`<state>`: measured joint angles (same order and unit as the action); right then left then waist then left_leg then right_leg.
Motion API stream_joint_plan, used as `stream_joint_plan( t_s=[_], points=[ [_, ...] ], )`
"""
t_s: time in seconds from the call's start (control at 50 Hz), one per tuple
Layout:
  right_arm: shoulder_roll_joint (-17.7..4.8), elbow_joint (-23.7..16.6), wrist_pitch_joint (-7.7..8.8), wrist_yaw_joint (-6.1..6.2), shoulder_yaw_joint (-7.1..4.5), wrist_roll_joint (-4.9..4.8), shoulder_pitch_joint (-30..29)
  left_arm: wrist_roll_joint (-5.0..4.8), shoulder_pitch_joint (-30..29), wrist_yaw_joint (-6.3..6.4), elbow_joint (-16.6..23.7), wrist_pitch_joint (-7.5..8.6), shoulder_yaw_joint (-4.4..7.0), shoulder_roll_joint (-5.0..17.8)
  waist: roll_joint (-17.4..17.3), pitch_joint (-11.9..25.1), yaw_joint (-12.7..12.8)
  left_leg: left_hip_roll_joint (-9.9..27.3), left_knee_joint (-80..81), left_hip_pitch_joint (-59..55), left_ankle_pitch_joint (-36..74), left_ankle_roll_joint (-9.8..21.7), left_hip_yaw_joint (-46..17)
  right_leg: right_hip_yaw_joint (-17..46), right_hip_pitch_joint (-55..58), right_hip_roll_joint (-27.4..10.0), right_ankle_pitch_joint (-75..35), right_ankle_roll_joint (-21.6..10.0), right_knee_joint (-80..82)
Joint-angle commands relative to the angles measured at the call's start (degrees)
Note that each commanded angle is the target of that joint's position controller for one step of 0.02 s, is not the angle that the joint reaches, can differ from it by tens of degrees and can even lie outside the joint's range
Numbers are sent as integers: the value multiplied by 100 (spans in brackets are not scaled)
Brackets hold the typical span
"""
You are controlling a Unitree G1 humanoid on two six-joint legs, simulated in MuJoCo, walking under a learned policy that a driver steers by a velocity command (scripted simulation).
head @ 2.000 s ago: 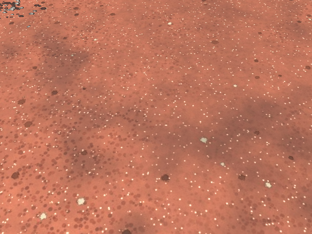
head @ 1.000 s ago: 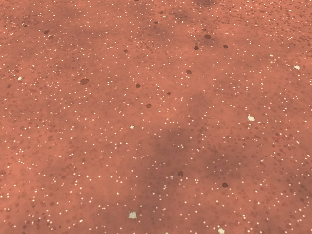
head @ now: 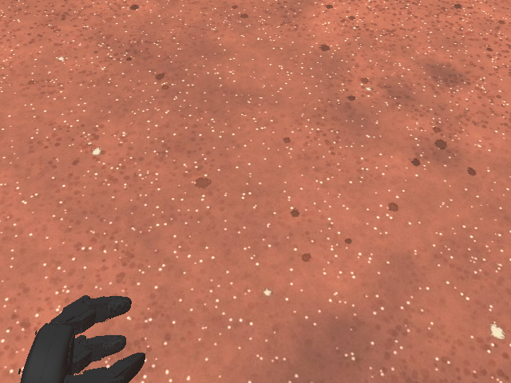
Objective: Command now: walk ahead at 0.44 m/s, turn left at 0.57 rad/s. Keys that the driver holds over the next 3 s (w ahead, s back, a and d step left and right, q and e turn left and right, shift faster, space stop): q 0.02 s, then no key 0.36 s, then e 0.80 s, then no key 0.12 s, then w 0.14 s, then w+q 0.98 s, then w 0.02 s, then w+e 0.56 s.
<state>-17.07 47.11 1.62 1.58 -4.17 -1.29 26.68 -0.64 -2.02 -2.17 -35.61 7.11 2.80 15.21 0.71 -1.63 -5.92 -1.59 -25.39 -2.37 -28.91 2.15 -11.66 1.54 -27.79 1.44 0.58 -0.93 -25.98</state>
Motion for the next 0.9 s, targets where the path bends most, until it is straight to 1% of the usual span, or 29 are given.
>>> stream_joint_plan(
  t_s=[0.02,0.04,0.06,0.08,0.1,0.14,0.18,0.22,0.3,0.34,0.36,0.38,0.4,0.42,0.44,0.46,0.5,0.54,0.6,0.64,0.66,0.7,0.74,0.78,0.82,0.84,0.86,0.88,0.9],
  points=[
    [39,-774,90,-3,57,67,118,238,2292,138,-107,13,552,1649,1010,2391,1051,-298,-4047,3457,788,-112,155,2999,5321,-2224,975,-1287,-31],
    [-362,-757,141,-21,29,-95,407,187,2123,88,-105,7,442,1299,1890,2606,890,-231,-5048,4134,-501,-218,-22,4542,5211,-2689,1096,-1634,704],
    [-803,-710,116,-24,-102,-145,-13,131,1669,122,-41,-34,316,844,1240,1612,908,74,-5363,4366,-189,-294,46,3541,4383,-2447,553,-1482,704],
    [-887,-772,81,-16,-115,-63,-467,121,1424,137,-62,-84,245,629,574,1066,882,286,-5275,4191,107,-336,290,2446,3546,-2169,-554,-1346,574],
    [-809,-839,60,-12,-125,44,-731,146,1244,110,-147,-111,203,537,213,738,752,407,-5007,3966,211,-355,388,1813,2792,-1907,-1502,-1279,592],
    [-565,-875,-47,-33,-110,39,-691,186,1015,75,-285,-78,166,495,375,519,465,562,-4323,3404,245,-346,455,1079,1926,-1633,-2275,-1226,808],
    [-262,-937,-116,-34,-7,71,-722,151,878,81,-450,-44,199,638,502,438,359,525,-3410,3093,377,-421,653,717,1502,-1604,-2746,-1346,1023],
    [-173,-995,-129,-65,71,138,-859,104,695,119,-532,-91,254,855,500,624,328,548,-2477,2616,1065,-415,781,368,1351,-1552,-2832,-1339,1090],
    [-356,-1109,-151,-155,66,133,-1358,-6,831,152,-760,-241,249,974,470,761,502,391,-1354,2029,2123,-336,944,143,1486,-1468,-1972,-1133,964],
    [-421,-1153,-153,-170,29,174,-1460,-63,822,144,-860,-295,223,997,398,682,432,278,-654,1624,2483,-181,1058,152,1425,-1418,-1148,-933,658],
    [-474,-1143,-150,-161,-3,211,-1456,-76,878,142,-915,-316,179,901,353,662,411,210,-286,1271,2686,-70,1096,144,1316,-1271,-542,-754,432],
    [-608,-1188,-152,-126,-38,239,-1471,-12,1089,133,-1017,-320,92,687,159,644,424,428,101,886,3283,67,836,52,1151,-1038,112,-455,137],
    [-954,-1338,-162,-54,-76,302,-1517,204,1457,102,-1039,-304,-44,359,-642,934,662,1421,144,228,4892,360,-153,-258,781,-565,1535,-38,-566],
    [-706,-1392,-208,-18,43,367,-1791,170,1995,126,-1144,-360,-139,103,-1326,1234,921,2051,219,323,4511,1056,-729,-263,697,-407,2769,243,-865],
    [-357,-1368,-205,-67,114,330,-1920,100,1679,176,-1125,-461,-112,370,-1108,1081,743,1752,381,706,3380,1061,-658,-121,857,-487,2559,330,-727],
    [-318,-1323,-192,-103,124,319,-2074,73,1481,207,-1082,-538,-85,495,-1009,900,773,1433,405,939,2564,779,-343,-138,961,-489,2090,319,-515],
    [-501,-1356,-169,-106,71,278,-2366,127,1404,275,-1106,-677,-53,691,-937,568,798,1126,406,1285,1792,401,114,-70,1036,-478,1454,283,-229],
    [-716,-1305,-174,-49,-20,252,-2135,74,1325,288,-1066,-697,8,942,-653,313,645,1036,278,1183,2284,319,319,-42,796,-425,1076,214,-468],
    [-813,-1177,-211,96,-131,209,-1643,13,1277,295,-1005,-674,52,823,-710,808,504,1657,-25,398,4515,810,99,-125,401,-349,1341,311,-1277],
    [-766,-1163,-239,170,-156,227,-1546,-21,1137,250,-929,-757,88,703,-1017,950,364,2322,152,223,5348,1344,-334,-141,-102,-343,3320,387,-2676],
    [-772,-1158,-225,179,-168,243,-1574,-47,1077,231,-888,-823,128,691,-847,912,363,2505,281,338,5353,1490,-357,-27,-284,-463,3688,410,-3284],
    [-762,-1194,-190,158,-198,218,-2110,-95,1160,244,-904,-958,147,578,-651,705,609,2252,476,897,4579,1271,225,-48,-23,-605,3340,418,-3065],
    [-772,-1177,-194,130,-223,196,-2479,-65,1253,233,-919,-1032,147,544,-783,689,726,2005,512,1337,4168,1057,749,-227,591,-571,2714,390,-2517],
    [-774,-1091,-222,114,-238,137,-2520,-48,1371,157,-893,-1060,195,634,-872,775,794,1925,329,1381,3796,902,1052,-430,1021,-460,2121,287,-1829],
    [-715,-971,-265,119,-234,10,-2506,-18,1735,92,-979,-1063,265,695,-754,813,974,1758,-236,1657,2914,503,1418,-677,1750,-195,1212,26,-665],
    [-523,-800,-292,96,-203,32,-2122,37,1787,119,-961,-1047,339,910,-101,572,891,1408,-1053,2240,1840,53,1829,-166,2127,-288,567,-223,19],
    [-189,-982,-334,76,-90,313,-2033,74,1782,251,-754,-998,506,1724,1835,352,670,569,-2989,3924,-818,-634,2244,2300,2673,-1941,-1347,-1001,583],
    [-402,-1190,-302,136,-140,246,-2642,347,1759,180,-560,-855,478,1869,1411,606,1043,149,-3983,4150,-1253,-617,1107,3080,2084,-2478,-1393,-1923,856],
    [-598,-1158,-306,184,-202,131,-2703,364,1527,151,-526,-723,451,1751,850,474,946,246,-4269,4248,-778,-530,840,2659,1988,-2209,-749,-1819,935]
  ],
)
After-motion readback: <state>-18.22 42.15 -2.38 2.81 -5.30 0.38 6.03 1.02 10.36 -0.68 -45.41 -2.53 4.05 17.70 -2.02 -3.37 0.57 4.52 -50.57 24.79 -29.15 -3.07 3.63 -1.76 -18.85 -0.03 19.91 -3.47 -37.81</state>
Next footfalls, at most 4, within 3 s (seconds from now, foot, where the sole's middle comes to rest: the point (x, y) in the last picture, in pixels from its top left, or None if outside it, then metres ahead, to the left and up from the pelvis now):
0.38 left None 0.25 0.13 -0.76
0.84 right None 0.20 -0.12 -0.76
1.46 left None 0.30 0.07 -0.76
1.84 right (340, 380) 0.43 -0.25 -0.76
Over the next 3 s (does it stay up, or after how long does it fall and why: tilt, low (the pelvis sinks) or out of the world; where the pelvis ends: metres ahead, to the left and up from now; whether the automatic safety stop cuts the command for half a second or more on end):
stays up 1.00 -0.13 0.01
